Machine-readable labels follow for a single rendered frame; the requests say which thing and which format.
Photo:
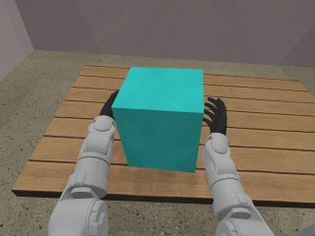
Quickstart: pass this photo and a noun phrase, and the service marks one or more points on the left robot hand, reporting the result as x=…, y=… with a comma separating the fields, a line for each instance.
x=106, y=109

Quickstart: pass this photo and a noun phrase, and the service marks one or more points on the carton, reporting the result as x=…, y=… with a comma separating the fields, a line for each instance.
x=159, y=115

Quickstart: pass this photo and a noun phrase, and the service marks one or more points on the left robot forearm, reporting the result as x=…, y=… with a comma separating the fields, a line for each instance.
x=89, y=180

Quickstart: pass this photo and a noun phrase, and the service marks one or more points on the right robot forearm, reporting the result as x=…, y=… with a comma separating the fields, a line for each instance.
x=230, y=199

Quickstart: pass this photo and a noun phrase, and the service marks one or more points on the table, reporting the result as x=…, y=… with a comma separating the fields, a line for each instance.
x=270, y=125

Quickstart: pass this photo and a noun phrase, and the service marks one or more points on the robot left upper arm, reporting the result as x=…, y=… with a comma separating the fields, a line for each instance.
x=79, y=217

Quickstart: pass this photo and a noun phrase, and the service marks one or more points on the right robot hand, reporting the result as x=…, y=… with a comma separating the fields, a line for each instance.
x=219, y=119

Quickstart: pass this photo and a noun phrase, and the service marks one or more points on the robot right upper arm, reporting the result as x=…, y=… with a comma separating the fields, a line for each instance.
x=243, y=227

